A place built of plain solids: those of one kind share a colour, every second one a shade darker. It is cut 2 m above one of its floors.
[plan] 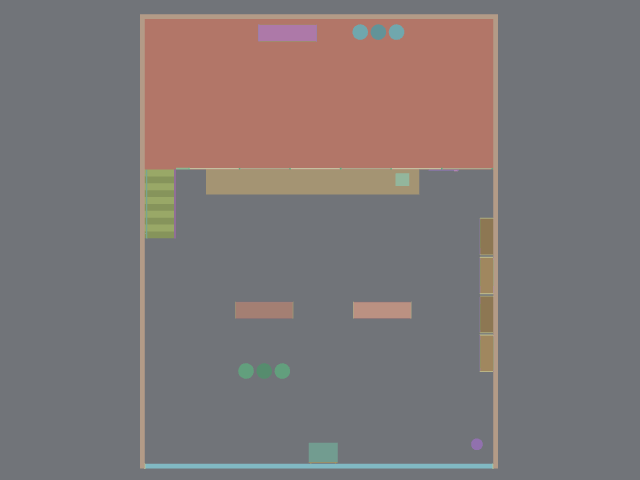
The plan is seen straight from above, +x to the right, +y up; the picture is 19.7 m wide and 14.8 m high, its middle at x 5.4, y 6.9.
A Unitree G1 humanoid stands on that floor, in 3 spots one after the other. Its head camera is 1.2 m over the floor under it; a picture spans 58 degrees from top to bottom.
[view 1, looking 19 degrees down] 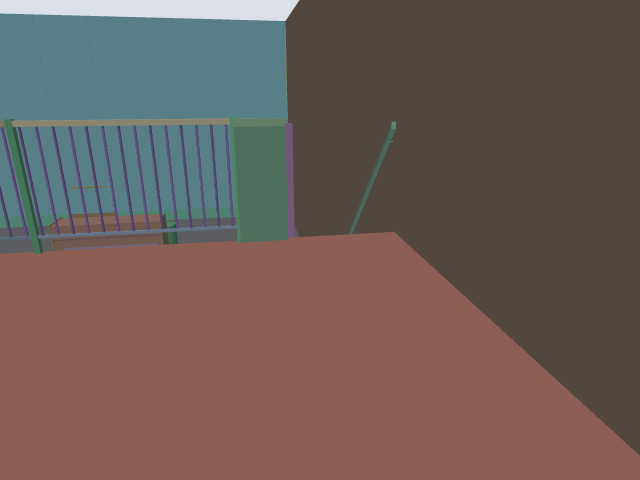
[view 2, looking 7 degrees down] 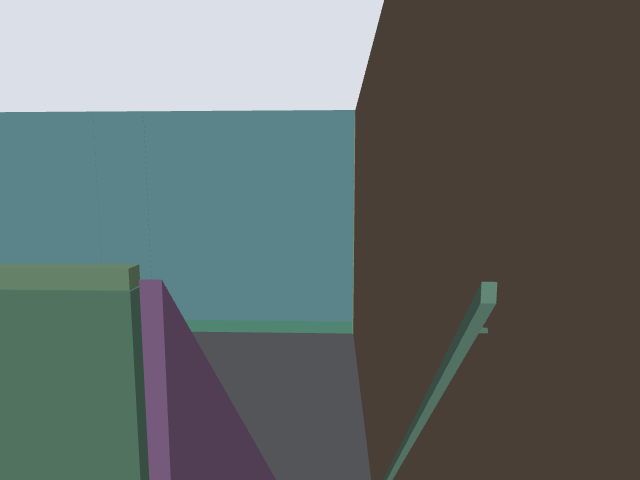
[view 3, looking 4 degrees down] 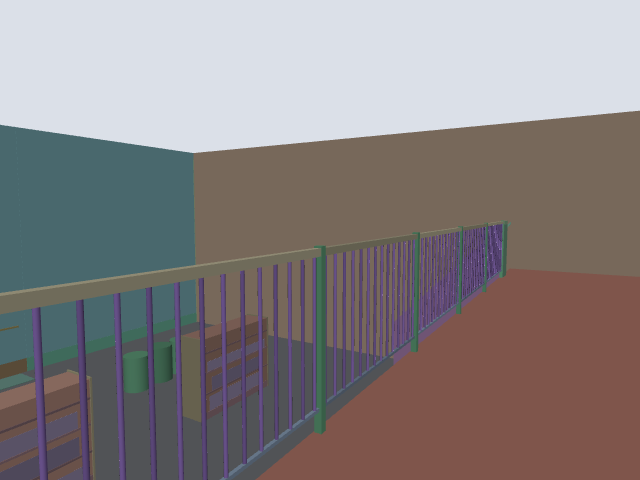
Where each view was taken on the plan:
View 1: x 1.30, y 12.61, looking -100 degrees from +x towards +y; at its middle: upper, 3.69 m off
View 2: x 0.45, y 10.17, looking -88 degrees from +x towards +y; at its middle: window_wall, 10.25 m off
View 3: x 9.54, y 10.27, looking -149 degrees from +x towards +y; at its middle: wall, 11.16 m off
